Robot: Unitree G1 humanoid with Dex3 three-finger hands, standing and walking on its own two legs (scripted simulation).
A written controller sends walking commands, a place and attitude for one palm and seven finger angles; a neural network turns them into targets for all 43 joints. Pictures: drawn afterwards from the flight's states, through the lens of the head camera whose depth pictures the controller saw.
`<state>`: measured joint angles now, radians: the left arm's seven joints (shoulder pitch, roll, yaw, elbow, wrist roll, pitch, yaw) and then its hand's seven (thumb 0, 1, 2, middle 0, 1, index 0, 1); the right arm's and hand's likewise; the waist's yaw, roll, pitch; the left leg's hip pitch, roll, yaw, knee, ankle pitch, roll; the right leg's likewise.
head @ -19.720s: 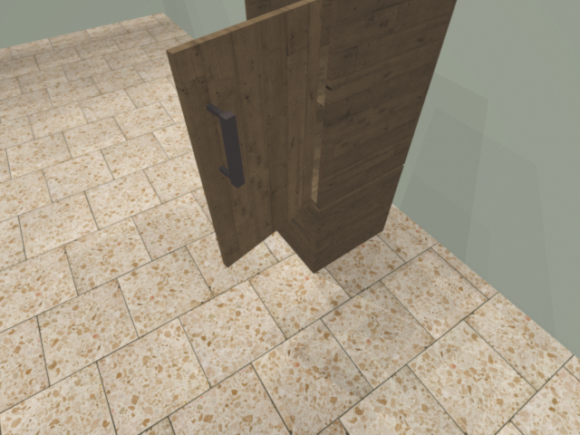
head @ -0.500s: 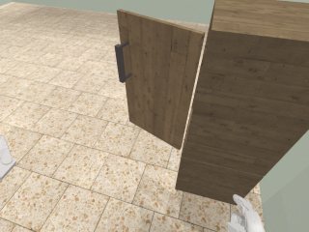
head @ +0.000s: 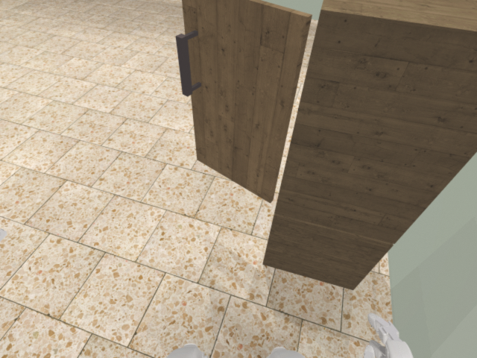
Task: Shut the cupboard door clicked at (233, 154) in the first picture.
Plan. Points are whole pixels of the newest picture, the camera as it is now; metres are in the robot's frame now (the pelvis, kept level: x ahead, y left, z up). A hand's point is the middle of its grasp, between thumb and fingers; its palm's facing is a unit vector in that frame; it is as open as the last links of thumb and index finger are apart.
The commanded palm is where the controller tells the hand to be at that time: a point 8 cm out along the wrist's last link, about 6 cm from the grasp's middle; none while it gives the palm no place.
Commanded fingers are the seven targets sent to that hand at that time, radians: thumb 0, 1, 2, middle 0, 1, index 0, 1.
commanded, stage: step back with the hand held close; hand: left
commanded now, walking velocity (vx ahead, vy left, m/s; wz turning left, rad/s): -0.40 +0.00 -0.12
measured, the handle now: (190, 64) +0.81 +0.14 +0.10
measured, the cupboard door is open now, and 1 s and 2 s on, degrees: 69 69 69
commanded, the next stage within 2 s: stop stepping back and stand still in 0.26 s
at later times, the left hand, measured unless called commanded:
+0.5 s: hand out of the picture +0.07 +0.28 +0.21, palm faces +0.51 -0.74 -0.44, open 7.4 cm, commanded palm +0.02 +0.30 +0.21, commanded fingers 0.00 0.90 0.90 -0.20 -0.30 -0.20 -0.30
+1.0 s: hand out of the picture +0.05 +0.24 +0.20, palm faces +0.30 -0.82 -0.48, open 7.4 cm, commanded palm -0.01 +0.29 +0.21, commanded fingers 0.00 0.90 0.90 -0.20 -0.30 -0.20 -0.30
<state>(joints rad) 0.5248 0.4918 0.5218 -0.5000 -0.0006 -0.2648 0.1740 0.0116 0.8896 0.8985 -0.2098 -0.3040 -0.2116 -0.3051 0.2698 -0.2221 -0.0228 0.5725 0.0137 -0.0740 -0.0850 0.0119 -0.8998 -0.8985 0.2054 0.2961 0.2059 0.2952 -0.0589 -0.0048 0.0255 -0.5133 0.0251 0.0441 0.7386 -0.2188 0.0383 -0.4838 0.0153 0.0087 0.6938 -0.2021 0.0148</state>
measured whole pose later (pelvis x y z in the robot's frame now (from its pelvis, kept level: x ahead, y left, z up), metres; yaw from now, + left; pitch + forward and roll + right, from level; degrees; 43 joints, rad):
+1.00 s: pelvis -0.18 +0.01 +0.03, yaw -6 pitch +1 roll +0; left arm 0.61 0.46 0.44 -0.54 -0.03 -0.18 0.17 0.02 0.89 0.90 -0.21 -0.30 -0.21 -0.30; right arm 0.29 -0.17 0.02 0.61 -0.01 -0.11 -0.08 0.01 -0.90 -0.90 0.20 0.30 0.21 0.30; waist -0.07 -0.05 -0.04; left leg -0.32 0.05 0.11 0.51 -0.22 0.01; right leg -0.22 0.02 -0.11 0.54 -0.42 -0.03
